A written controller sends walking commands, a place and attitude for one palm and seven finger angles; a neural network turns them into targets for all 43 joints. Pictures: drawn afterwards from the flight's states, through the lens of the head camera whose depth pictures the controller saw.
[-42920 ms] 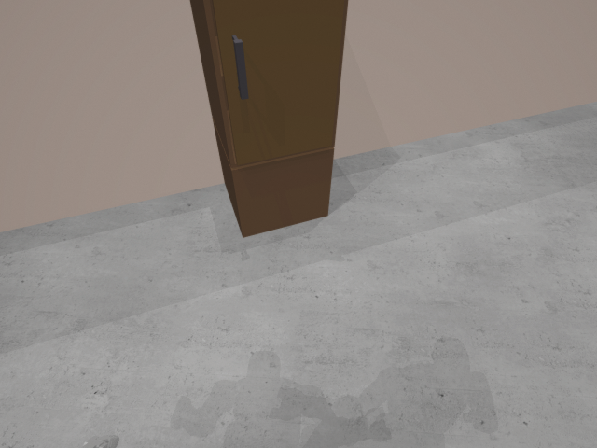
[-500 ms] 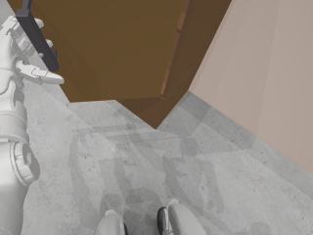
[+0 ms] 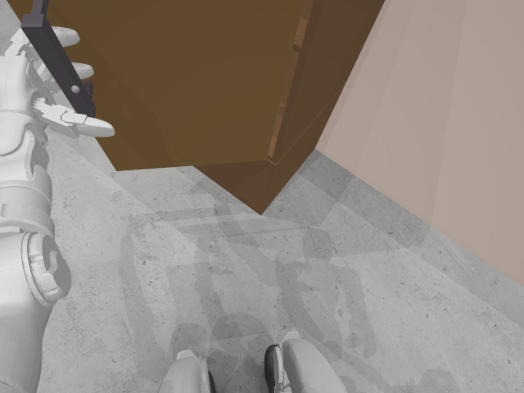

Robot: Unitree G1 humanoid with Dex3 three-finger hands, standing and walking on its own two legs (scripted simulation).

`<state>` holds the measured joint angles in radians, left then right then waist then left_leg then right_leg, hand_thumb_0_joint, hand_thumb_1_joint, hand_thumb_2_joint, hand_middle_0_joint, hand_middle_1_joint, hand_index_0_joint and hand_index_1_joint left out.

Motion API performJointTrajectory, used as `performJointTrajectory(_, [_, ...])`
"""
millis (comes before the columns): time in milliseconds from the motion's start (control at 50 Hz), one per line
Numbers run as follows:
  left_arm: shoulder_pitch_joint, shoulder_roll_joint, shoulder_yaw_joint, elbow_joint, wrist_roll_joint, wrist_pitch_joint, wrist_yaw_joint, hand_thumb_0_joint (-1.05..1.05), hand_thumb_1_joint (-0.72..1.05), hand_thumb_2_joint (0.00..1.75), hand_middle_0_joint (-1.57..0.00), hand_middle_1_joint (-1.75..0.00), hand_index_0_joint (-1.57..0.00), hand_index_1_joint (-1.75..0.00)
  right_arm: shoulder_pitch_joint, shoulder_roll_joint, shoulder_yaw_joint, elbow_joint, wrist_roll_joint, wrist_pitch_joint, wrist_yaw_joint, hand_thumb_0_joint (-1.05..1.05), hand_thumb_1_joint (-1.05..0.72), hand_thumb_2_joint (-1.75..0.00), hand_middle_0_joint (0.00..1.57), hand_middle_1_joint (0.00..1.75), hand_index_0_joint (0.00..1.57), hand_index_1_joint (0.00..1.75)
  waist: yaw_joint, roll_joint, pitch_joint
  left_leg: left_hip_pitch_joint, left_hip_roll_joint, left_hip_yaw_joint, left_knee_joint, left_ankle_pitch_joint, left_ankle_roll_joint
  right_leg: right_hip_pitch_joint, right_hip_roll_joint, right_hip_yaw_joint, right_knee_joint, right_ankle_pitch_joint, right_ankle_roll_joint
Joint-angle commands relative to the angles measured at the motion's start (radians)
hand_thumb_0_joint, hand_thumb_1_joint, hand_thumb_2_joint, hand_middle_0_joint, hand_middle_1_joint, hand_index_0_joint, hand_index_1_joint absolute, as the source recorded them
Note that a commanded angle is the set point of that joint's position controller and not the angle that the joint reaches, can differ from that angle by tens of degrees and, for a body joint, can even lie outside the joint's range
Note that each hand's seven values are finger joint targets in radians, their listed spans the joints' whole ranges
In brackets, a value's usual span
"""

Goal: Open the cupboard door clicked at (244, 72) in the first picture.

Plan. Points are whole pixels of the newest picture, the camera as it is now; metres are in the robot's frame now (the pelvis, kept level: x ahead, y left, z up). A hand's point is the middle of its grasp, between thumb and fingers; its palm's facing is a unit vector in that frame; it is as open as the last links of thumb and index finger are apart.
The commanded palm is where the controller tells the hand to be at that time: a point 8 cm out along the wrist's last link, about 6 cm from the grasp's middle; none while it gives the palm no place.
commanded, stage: close the thumb around the handle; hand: left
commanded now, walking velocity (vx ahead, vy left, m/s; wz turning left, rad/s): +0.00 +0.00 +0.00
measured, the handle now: (66, 62) +0.58 +0.22 +0.08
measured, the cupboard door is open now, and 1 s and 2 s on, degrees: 45 46 93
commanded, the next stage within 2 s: pull the door open along its arc in 0.72 s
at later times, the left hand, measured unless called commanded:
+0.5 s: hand (73, 90) +0.53 +0.21 +0.08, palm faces +0.01 -1.00 -0.02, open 7.9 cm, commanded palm +0.51 +0.24 +0.08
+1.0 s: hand (81, 98) +0.52 +0.20 +0.08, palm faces +0.02 -1.00 -0.03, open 5.8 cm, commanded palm +0.47 +0.24 +0.08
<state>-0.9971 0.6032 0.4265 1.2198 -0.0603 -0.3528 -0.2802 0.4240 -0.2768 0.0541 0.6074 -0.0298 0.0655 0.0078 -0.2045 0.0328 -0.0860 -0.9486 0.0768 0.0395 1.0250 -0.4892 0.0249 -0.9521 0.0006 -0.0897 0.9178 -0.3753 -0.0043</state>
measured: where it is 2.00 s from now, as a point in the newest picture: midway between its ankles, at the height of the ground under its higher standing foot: outside the picture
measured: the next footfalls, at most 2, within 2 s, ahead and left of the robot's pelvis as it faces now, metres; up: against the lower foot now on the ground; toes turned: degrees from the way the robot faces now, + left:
none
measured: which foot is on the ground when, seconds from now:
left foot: down 0.00-1.00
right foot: down 0.00-1.00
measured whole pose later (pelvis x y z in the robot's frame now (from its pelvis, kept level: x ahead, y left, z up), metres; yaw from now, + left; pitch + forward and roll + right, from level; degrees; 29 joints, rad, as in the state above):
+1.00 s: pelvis +0.00 +0.00 +0.00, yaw +0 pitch +22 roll -3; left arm -0.91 0.55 0.44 1.16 -0.08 -0.36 -0.26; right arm 0.42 -0.28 0.05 0.60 -0.02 0.07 0.01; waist -0.19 0.03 -0.09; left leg -0.91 0.08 0.05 1.01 -0.48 0.02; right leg -0.93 0.01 -0.07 0.91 -0.37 -0.01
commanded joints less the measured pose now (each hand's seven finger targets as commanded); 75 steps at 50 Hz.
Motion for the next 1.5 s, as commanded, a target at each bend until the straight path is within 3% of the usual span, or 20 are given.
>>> performJointTrajectory(0, [-0.437, 0.268, 0.042, -0.177, -0.024, -0.060, 0.002, 0.00, -0.50, 0.30, -0.30, -1.20, -0.30, -1.20, 0.208, -0.192, -0.067, -0.020, 0.001, -0.005, -0.018, 0.00, -0.90, -0.90, 0.20, 0.30, 0.20, 0.30, -0.017, 0.100, -0.489, 0.323, -0.041, -0.082, -0.101, 0.457, 0.001, 0.264, 0.054, 0.047, -0.070, 0.340, -0.009])
performJointTrajectory(80, [-0.454, 0.321, 0.062, -0.223, -0.004, -0.067, 0.006, 0.00, -0.28, 0.40, -0.32, -1.22, -0.32, -1.22, 0.208, -0.191, -0.066, -0.031, -0.001, -0.005, -0.019, 0.00, -0.90, -0.90, 0.20, 0.30, 0.20, 0.30, 0.001, 0.157, -0.532, 0.333, -0.044, -0.080, -0.100, 0.462, 0.000, 0.282, 0.050, 0.053, -0.063, 0.346, -0.013])
performJointTrajectory(120, [-0.465, 0.252, 0.012, -0.202, -0.008, -0.064, 0.003, 0.00, -0.16, 0.44, -0.32, -1.24, -0.32, -1.24, 0.203, -0.185, -0.065, -0.027, -0.001, -0.007, -0.016, 0.00, -0.90, -0.90, 0.20, 0.30, 0.20, 0.30, -0.019, 0.160, -0.497, 0.351, -0.040, -0.085, -0.102, 0.456, -0.003, 0.239, 0.053, 0.045, -0.068, 0.320, -0.012])
performJointTrajectory(180, [-0.464, 0.268, 0.036, -0.226, -0.023, -0.070, 0.000, 0.00, 0.00, 0.52, -0.34, -1.25, -0.34, -1.25, 0.207, -0.190, -0.068, -0.026, -0.002, -0.007, -0.016, 0.00, -0.90, -0.90, 0.20, 0.30, 0.20, 0.30, -0.011, 0.182, -0.544, 0.386, -0.040, -0.086, -0.098, 0.493, -0.006, 0.244, 0.054, 0.045, -0.065, 0.341, -0.013])
performJointTrajectory(220, [-0.436, 0.279, 0.048, -0.191, -0.024, -0.059, -0.003, 0.00, 0.12, 0.56, -0.34, -1.27, -0.34, -1.27, 0.212, -0.193, -0.068, -0.022, -0.001, -0.006, -0.017, 0.00, -0.90, -0.90, 0.20, 0.30, 0.20, 0.30, -0.015, 0.119, -0.505, 0.343, -0.038, -0.083, -0.100, 0.473, 0.000, 0.264, 0.055, 0.045, -0.071, 0.346, -0.010])
performJointTrajectory(280, [-0.444, 0.286, 0.045, -0.246, -0.018, -0.068, -0.008, 0.00, 0.28, 0.64, -0.36, -1.28, -0.36, -1.28, 0.212, -0.190, -0.069, -0.029, -0.002, -0.004, -0.016, 0.00, -0.90, -0.90, 0.20, 0.30, 0.20, 0.30, -0.001, 0.183, -0.557, 0.375, -0.041, -0.082, -0.098, 0.520, -0.004, 0.279, 0.054, 0.049, -0.062, 0.383, -0.015])
performJointTrajectory(380, [-0.415, 0.242, 0.038, -0.274, -0.040, -0.073, -0.007, 0.00, 0.56, 0.76, -0.38, -1.31, -0.38, -1.31, 0.211, -0.188, -0.077, -0.023, -0.001, 0.000, -0.012, 0.00, -0.90, -0.90, 0.20, 0.30, 0.20, 0.30, 0.001, 0.178, -0.561, 0.444, -0.032, -0.092, -0.099, 0.583, -0.012, 0.246, 0.059, 0.036, -0.066, 0.387, -0.014])
performJointTrajectory(420, [-0.386, 0.203, 0.015, -0.257, -0.041, -0.066, -0.005, 0.00, 0.68, 0.80, -0.38, -1.33, -0.38, -1.33, 0.203, -0.184, -0.077, -0.025, 0.000, 0.002, -0.008, 0.00, -0.90, -0.90, 0.20, 0.30, 0.20, 0.30, 0.003, 0.177, -0.517, 0.432, -0.034, -0.090, -0.109, 0.560, -0.014, 0.236, 0.060, 0.031, -0.073, 0.366, -0.014])
performJointTrajectory(500, [-0.407, 0.248, 0.039, -0.231, -0.028, -0.064, 0.010, 0.00, 0.90, 0.90, -0.40, -1.35, -0.40, -1.35, 0.198, -0.187, -0.073, -0.025, 0.001, 0.002, -0.013, 0.00, -0.90, -0.90, 0.20, 0.30, 0.20, 0.30, -0.001, 0.130, -0.473, 0.357, -0.041, -0.082, -0.116, 0.474, -0.004, 0.260, 0.056, 0.041, -0.078, 0.339, -0.012])
performJointTrajectory(580, [-0.425, 0.241, 0.031, -0.266, -0.026, -0.092, 0.014, 0.00, 0.90, 0.90, -0.40, -1.35, -0.40, -1.35, 0.194, -0.184, -0.074, -0.027, 0.000, -0.004, -0.013, 0.00, -0.90, -0.90, 0.20, 0.30, 0.20, 0.30, 0.006, 0.170, -0.512, 0.405, -0.040, -0.090, -0.111, 0.513, -0.011, 0.249, 0.055, 0.040, -0.069, 0.348, -0.017])
performJointTrajectory(640, [-0.418, 0.251, 0.050, -0.213, -0.032, -0.086, 0.021, 0.00, 0.90, 0.90, -0.40, -1.35, -0.40, -1.35, 0.189, -0.187, -0.073, -0.024, 0.001, -0.006, -0.015, 0.00, -0.90, -0.90, 0.20, 0.30, 0.20, 0.30, 0.002, 0.109, -0.479, 0.358, -0.041, -0.090, -0.112, 0.464, -0.008, 0.256, 0.054, 0.039, -0.071, 0.321, -0.013])
performJointTrajectory(720, [-0.424, 0.229, 0.023, -0.254, -0.014, -0.096, 0.034, 0.00, 0.90, 0.90, -0.40, -1.35, -0.40, -1.35, 0.186, -0.181, -0.072, -0.027, -0.002, -0.011, -0.011, 0.00, -0.90, -0.90, 0.20, 0.30, 0.20, 0.30, 0.005, 0.167, -0.519, 0.400, -0.042, -0.089, -0.105, 0.506, -0.011, 0.242, 0.052, 0.041, -0.064, 0.341, -0.013])
performJointTrajectory(800, [-0.418, 0.288, 0.059, -0.232, -0.011, -0.095, 0.025, 0.00, 0.90, 0.90, -0.40, -1.35, -0.40, -1.35, 0.181, -0.186, -0.070, -0.029, 0.002, -0.011, -0.017, 0.00, -0.90, -0.90, 0.20, 0.30, 0.20, 0.30, 0.009, 0.125, -0.522, 0.332, -0.048, -0.077, -0.103, 0.453, -0.002, 0.304, 0.051, 0.057, -0.066, 0.354, -0.012])
performJointTrajectory(820, [-0.428, 0.226, 0.012, -0.243, -0.016, -0.093, 0.021, 0.00, 0.90, 0.90, -0.40, -1.35, -0.40, -1.35, 0.179, -0.179, -0.069, -0.033, 0.003, -0.013, -0.016, 0.00, -0.90, -0.90, 0.20, 0.30, 0.20, 0.30, -0.003, 0.127, -0.517, 0.344, -0.048, -0.080, -0.110, 0.451, -0.003, 0.294, 0.052, 0.052, -0.067, 0.349, -0.011])
performJointTrajectory(980, [-0.200, 0.203, 0.043, -0.346, -0.058, -0.097, 0.002, 0.00, 0.90, 0.90, -0.40, -1.35, -0.40, -1.35, 0.157, -0.177, -0.084, -0.067, 0.014, -0.010, -0.009, 0.00, -0.90, -0.90, 0.20, 0.30, 0.20, 0.30, 0.068, 0.128, -0.561, 0.383, -0.049, -0.060, -0.137, 0.509, -0.006, 0.375, 0.053, 0.050, -0.073, 0.410, -0.016])
performJointTrajectory(1200, [0.297, 0.007, -0.024, -0.625, -0.142, -0.058, 0.022, 0.00, 0.90, 0.90, -0.40, -1.35, -0.40, -1.35, 0.059, -0.143, -0.100, -0.145, 0.043, -0.021, 0.006, 0.00, -0.90, -0.90, 0.20, 0.30, 0.20, 0.30, 0.151, 0.041, -0.461, 0.361, -0.056, -0.015, -0.213, 0.548, -0.001, 0.525, 0.039, 0.055, -0.107, 0.507, -0.017])
performJointTrajectory(1220, [0.302, -0.027, 0.094, -0.694, -0.207, -0.053, 0.158, 0.00, 0.90, 0.90, -0.40, -1.35, -0.40, -1.35, 0.030, -0.115, -0.106, -0.149, 0.037, -0.033, 0.009, 0.00, -0.90, -0.90, 0.20, 0.30, 0.20, 0.30, 0.211, 0.014, -0.429, 0.332, -0.059, -0.011, -0.225, 0.521, -0.015, 0.520, 0.043, 0.036, -0.125, 0.478, -0.011])
performJointTrajectory(1300, [0.497, -0.231, -0.027, -0.850, -0.131, -0.043, 0.427, 0.00, 0.90, 0.90, -0.40, -1.35, -0.40, -1.35, -0.012, -0.095, -0.111, -0.143, 0.018, -0.072, 0.042, 0.00, -0.90, -0.90, 0.20, 0.30, 0.20, 0.30, 0.206, 0.010, -0.409, 0.366, -0.060, -0.007, -0.237, 0.552, -0.030, 0.522, 0.036, 0.023, -0.117, 0.469, -0.012])
performJointTrajectory(1400, [0.520, -0.430, -0.180, -0.982, 0.006, -0.032, 0.700, 0.00, 0.90, 0.90, -0.40, -1.35, -0.40, -1.35, -0.072, -0.062, -0.115, -0.130, -0.020, -0.086, 0.051, 0.00, -0.90, -0.90, 0.20, 0.30, 0.20, 0.30, 0.202, -0.010, -0.402, 0.394, -0.059, -0.008, -0.236, 0.534, -0.036, 0.534, 0.021, 0.026, -0.111, 0.466, -0.018])
performJointTrajectory(1480, [0.532, -0.544, -0.351, -1.058, 0.124, -0.020, 0.789, 0.00, 0.90, 0.90, -0.40, -1.35, -0.40, -1.35, -0.106, -0.049, -0.121, -0.122, -0.040, -0.089, 0.041, 0.00, -0.90, -0.90, 0.20, 0.30, 0.20, 0.30, 0.173, -0.064, -0.396, 0.425, -0.055, -0.012, -0.235, 0.502, -0.031, 0.536, 0.011, 0.034, -0.124, 0.457, -0.018])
